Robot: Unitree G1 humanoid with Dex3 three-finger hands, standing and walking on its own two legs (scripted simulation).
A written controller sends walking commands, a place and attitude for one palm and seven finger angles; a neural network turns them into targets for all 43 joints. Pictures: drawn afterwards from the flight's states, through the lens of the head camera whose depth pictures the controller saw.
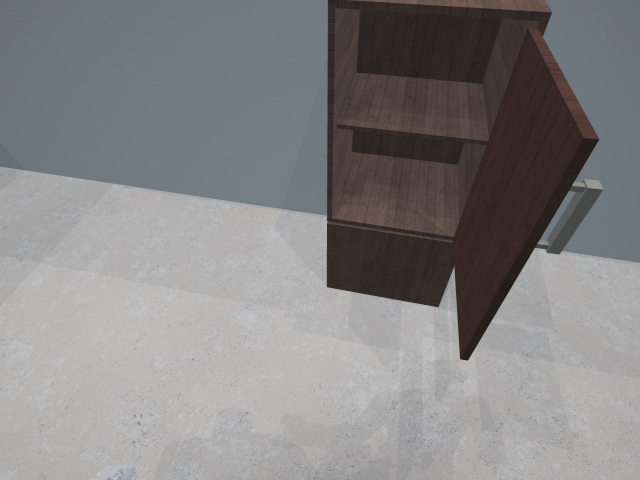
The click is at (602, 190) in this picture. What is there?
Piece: cupboard door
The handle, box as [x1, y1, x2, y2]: [535, 179, 603, 254]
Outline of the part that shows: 599,181 584,179 581,183 573,183 569,190 576,192 545,241 539,240 535,247 545,248 546,252 559,254 603,189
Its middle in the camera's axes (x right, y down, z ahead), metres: +0.38 -0.03 +0.62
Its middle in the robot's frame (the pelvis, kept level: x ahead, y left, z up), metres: +0.51 -0.35 +0.05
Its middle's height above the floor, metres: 0.82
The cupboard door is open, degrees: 92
